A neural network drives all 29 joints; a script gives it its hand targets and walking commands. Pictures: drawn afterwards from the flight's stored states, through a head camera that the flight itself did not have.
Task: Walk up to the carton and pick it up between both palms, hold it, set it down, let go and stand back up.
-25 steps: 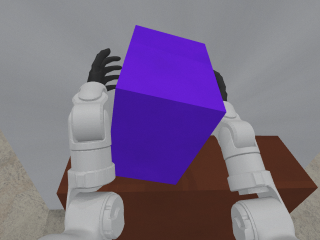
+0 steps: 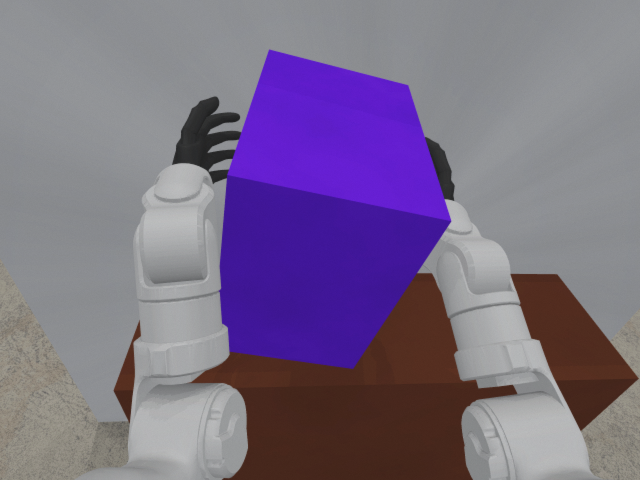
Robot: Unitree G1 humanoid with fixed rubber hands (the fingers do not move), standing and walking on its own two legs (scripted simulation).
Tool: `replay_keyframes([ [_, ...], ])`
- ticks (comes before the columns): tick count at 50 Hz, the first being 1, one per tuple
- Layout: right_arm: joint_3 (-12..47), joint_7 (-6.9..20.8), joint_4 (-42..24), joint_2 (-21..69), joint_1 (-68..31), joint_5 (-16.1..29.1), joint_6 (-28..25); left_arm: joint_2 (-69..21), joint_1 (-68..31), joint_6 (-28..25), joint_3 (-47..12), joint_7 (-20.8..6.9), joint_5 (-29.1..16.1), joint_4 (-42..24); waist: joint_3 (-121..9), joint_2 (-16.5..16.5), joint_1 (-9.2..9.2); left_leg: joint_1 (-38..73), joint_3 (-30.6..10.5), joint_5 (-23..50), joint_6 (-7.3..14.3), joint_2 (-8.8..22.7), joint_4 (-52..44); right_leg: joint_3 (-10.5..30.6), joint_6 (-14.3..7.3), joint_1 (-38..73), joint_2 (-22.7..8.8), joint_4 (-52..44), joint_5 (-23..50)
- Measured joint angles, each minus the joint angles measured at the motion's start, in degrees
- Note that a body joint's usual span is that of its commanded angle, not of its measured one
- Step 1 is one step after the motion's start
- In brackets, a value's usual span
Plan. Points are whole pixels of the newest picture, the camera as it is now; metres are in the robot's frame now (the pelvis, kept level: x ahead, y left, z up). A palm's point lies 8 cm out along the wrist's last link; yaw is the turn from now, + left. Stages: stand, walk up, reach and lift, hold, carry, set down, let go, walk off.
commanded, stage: hold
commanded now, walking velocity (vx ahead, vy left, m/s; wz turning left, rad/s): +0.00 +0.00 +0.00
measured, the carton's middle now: (312, 214) +0.38 +0.00 +0.20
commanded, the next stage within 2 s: set down in 0.40 s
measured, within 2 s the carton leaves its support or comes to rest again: neither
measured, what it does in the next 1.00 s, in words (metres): stands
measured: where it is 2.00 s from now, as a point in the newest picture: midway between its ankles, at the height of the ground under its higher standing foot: outside the picture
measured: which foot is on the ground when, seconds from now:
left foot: down 0.00-1.00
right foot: down 0.00-1.00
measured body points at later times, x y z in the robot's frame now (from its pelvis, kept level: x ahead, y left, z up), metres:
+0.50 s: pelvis +0.00 +0.00 +0.00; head -0.05 +0.03 +0.45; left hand +0.37 +0.12 +0.28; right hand +0.37 -0.15 +0.24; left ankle +0.03 +0.12 -0.75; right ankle +0.02 -0.08 -0.75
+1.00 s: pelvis +0.02 +0.00 +0.00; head +0.01 +0.04 +0.45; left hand +0.39 +0.11 +0.22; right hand +0.39 -0.16 +0.17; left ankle +0.03 +0.12 -0.75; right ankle +0.02 -0.08 -0.75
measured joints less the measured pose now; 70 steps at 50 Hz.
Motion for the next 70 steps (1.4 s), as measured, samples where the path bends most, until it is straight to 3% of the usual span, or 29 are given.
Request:
replay_keyframes([
  [8,1.7,-0.8,-3.0,-0.4,1.9,1.4,-0.5,-0.7,2.0,0.8,-0.6,-0.3,0.3,-4.3,0.0,-0.2,0.03,1.3,0.7,0.0,0.2,0.1,-0.6,0.7,0.1,1.1,0.1,-0.7,0.2],
  [14,0.7,0.1,0.1,-0.3,0.6,0.7,-0.1,-0.2,0.6,0.7,-0.4,0.1,0.4,-0.8,0.7,-0.4,0.85,0.7,0.7,0.0,0.1,0.0,-0.1,0.7,0.2,0.1,-0.1,0.7,-0.2],
  [23,-1.3,0.8,0.8,1.1,-0.8,-0.7,-0.4,0.9,-0.2,0.8,-0.7,0.8,-0.6,-0.7,-0.5,0.2,-0.15,-0.8,0.2,0.3,0.0,0.0,-0.2,0.2,0.0,-1.0,0.0,0.1,0.2],
  [28,-2.8,1.1,0.8,1.4,-1.3,-2.3,-0.8,0.1,-2.6,-0.7,0.6,-0.3,0.6,1.6,-1.2,0.5,-0.59,-0.1,0.2,0.2,0.2,-0.1,-0.7,0.2,0.1,-0.4,-0.1,-0.2,0.0],
  [34,-3.6,1.8,1.7,2.3,-0.4,-4.3,-5.7,-1.3,-2.3,-6.1,2.2,-2.8,2.5,2.5,0.5,0.4,0.01,2.8,0.8,0.7,0.4,-0.3,-2.9,0.8,0.2,1.7,-0.3,-1.0,0.0],
  [40,-4.6,4.1,4.3,3.8,1.9,-8.6,-14.1,-1.9,0.2,-13.4,1.1,-3.3,3.1,3.4,4.0,-0.3,0.73,5.0,0.6,0.7,0.4,-0.4,-3.6,0.6,0.2,3.7,-0.4,-1.4,-0.3],
  [46,-3.5,4.5,3.6,4.7,8.0,-9.9,-21.5,-2.4,6.8,-18.3,-2.7,-1.8,0.7,0.5,6.1,-1.2,1.34,4.9,0.5,0.1,0.3,-0.3,-3.4,0.5,0.2,4.1,-0.3,-1.9,-0.5],
  [53,0.0,4.0,1.1,3.6,13.0,-8.2,-25.4,-2.2,13.6,-20.1,-7.0,1.6,-2.4,-4.7,7.6,-1.7,1.40,5.7,0.6,-1.1,0.4,-0.2,-2.7,0.7,0.5,5.5,-0.1,-2.6,-0.9],
  [61,1.0,3.8,-0.2,2.5,13.1,-6.2,-24.9,-2.1,13.6,-18.6,-8.4,3.3,-2.8,-6.6,7.4,-1.8,1.32,6.8,1.0,-2.0,0.6,-0.4,-2.1,1.1,0.8,6.7,-0.3,-2.6,-1.3],
  [70,-1.7,5.1,4.0,2.7,10.4,-8.1,-23.7,-2.6,10.2,-18.5,-7.0,3.4,-2.0,-1.2,7.7,-0.6,1.35,6.1,1.0,-1.9,0.9,-0.8,-1.7,1.1,1.2,6.0,-0.7,-1.9,-1.4],
])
